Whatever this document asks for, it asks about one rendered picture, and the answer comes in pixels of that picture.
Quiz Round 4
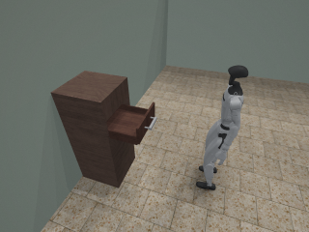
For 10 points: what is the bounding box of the left robot forearm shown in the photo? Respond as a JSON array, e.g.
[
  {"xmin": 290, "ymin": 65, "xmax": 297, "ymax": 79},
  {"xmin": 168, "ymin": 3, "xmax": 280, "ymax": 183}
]
[{"xmin": 220, "ymin": 126, "xmax": 239, "ymax": 153}]

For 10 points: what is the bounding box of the handle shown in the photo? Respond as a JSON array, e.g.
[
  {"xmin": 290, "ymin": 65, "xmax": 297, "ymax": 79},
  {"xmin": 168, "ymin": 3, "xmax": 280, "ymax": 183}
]
[{"xmin": 144, "ymin": 117, "xmax": 157, "ymax": 131}]

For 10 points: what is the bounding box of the robot left upper arm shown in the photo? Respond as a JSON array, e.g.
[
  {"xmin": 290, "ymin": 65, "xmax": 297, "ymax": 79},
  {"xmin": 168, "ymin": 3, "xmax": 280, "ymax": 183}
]
[{"xmin": 229, "ymin": 97, "xmax": 241, "ymax": 129}]

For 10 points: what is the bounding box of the cabinet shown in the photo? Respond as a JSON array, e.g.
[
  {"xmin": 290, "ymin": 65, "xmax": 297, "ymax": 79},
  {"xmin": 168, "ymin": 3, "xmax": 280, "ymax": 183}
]
[{"xmin": 50, "ymin": 71, "xmax": 135, "ymax": 188}]

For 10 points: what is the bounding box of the robot right thigh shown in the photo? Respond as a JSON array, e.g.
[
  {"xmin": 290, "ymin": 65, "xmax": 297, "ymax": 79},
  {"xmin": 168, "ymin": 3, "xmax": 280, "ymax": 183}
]
[{"xmin": 205, "ymin": 121, "xmax": 221, "ymax": 149}]

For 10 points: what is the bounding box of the drawer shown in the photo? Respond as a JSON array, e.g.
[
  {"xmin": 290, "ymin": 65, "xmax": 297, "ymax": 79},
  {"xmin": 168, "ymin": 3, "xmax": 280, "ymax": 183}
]
[{"xmin": 106, "ymin": 101, "xmax": 155, "ymax": 145}]

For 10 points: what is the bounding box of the robot right foot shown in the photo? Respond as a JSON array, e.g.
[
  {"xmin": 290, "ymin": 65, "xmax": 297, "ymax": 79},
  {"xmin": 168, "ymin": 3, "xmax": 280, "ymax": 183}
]
[{"xmin": 199, "ymin": 165, "xmax": 217, "ymax": 173}]

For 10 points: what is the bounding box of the robot left hand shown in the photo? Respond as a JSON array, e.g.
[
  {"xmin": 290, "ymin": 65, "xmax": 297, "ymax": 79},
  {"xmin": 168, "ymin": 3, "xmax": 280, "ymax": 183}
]
[{"xmin": 211, "ymin": 150, "xmax": 227, "ymax": 165}]

